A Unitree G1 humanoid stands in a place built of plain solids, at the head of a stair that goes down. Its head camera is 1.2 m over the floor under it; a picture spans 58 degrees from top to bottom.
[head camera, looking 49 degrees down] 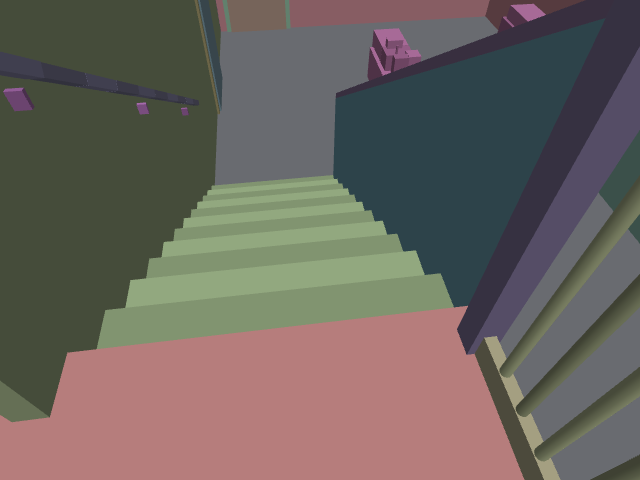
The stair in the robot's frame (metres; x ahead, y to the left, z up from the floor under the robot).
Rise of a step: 0.17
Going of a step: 0.25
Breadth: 1.27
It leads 8 degrees to the left of straight ahead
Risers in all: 12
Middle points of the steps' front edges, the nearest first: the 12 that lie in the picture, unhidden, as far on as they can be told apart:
0.68 0.12 0.00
0.93 0.16 -0.16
1.18 0.19 -0.33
1.43 0.22 -0.49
1.69 0.26 -0.66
1.94 0.29 -0.82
2.19 0.32 -0.99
2.44 0.36 -1.15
2.69 0.39 -1.32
2.95 0.43 -1.48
3.20 0.46 -1.65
3.45 0.49 -1.81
